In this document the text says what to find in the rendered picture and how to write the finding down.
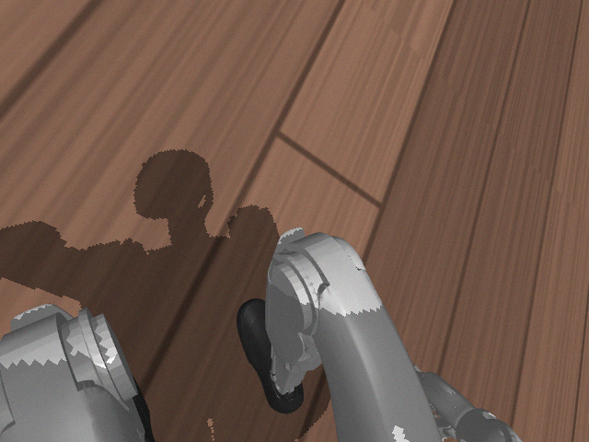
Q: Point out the right robot foot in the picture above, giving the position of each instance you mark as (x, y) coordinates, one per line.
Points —
(257, 347)

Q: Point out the left robot foot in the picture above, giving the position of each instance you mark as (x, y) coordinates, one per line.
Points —
(144, 414)

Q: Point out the right robot hand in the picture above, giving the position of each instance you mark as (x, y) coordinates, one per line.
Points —
(448, 403)

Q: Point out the right robot arm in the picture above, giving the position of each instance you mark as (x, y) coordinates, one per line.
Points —
(479, 425)

